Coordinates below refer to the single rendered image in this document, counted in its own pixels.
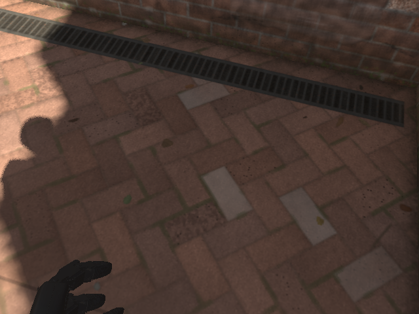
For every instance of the left robot hand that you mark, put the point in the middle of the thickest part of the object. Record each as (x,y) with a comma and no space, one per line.
(53,296)

